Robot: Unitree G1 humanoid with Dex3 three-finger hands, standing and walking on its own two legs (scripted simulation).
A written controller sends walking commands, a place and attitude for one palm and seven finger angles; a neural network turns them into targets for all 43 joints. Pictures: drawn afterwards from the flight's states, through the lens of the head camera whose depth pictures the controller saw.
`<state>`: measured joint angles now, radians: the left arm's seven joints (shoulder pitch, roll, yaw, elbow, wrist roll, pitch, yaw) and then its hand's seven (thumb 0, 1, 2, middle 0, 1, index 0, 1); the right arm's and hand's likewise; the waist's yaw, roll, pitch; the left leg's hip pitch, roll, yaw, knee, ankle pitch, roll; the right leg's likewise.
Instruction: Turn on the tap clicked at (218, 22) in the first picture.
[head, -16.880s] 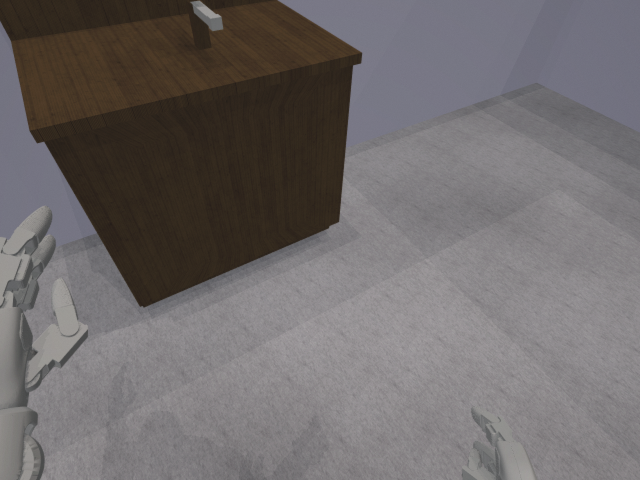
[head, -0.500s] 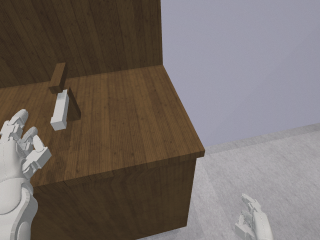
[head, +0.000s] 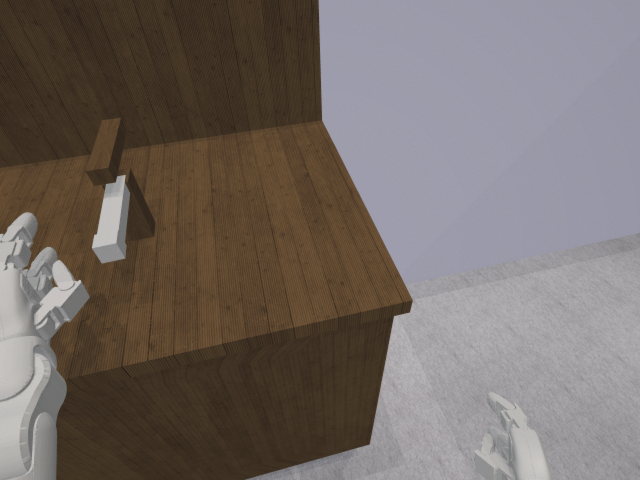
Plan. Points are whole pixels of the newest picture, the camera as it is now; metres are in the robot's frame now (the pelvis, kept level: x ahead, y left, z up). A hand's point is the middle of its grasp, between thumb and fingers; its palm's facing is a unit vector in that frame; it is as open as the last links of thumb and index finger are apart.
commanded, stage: reach beside the lever's end, fingers flat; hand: left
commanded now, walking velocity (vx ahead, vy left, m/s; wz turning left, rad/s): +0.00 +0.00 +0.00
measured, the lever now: (109, 246) +0.33 +0.31 +0.13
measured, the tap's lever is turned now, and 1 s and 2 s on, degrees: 2 2 6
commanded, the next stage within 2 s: push the lever round in 1.02 s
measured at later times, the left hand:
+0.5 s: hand (83, 269) +0.29 +0.32 +0.14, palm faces +0.58 -0.81 -0.10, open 7.8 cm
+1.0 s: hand (86, 266) +0.31 +0.33 +0.12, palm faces +0.59 -0.80 -0.10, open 7.8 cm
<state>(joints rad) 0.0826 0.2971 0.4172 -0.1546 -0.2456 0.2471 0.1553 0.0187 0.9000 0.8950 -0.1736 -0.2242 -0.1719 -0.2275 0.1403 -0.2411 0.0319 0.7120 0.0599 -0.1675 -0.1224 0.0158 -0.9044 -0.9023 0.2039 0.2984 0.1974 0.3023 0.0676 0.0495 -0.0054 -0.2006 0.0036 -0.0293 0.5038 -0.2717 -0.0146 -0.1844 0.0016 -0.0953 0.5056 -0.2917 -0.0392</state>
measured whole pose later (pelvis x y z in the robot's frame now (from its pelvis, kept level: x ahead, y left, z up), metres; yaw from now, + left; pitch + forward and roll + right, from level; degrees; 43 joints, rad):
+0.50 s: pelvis +0.00 +0.00 +0.00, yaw +0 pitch +0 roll +0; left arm -0.07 0.35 0.47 0.12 -0.22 0.15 0.11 0.02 0.90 0.89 -0.15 -0.16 -0.15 -0.17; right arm 0.17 -0.26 0.02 0.72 0.06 -0.15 -0.12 0.01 -0.90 -0.90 0.20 0.30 0.20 0.30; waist 0.04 0.05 -0.01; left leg -0.24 0.01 -0.02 0.52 -0.28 -0.01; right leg -0.23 0.00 -0.09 0.51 -0.29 -0.04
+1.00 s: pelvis +0.00 +0.01 +0.00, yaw -1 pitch +2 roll +0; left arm -0.10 0.36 0.51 0.23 -0.20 0.07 0.09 0.02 0.90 0.89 -0.15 -0.15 -0.15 -0.15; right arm 0.21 -0.25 0.01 0.71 0.06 -0.13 -0.11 0.01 -0.90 -0.90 0.20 0.30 0.20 0.30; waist 0.02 0.04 -0.02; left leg -0.28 0.01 -0.01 0.54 -0.29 -0.01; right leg -0.26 0.01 -0.08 0.53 -0.29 -0.03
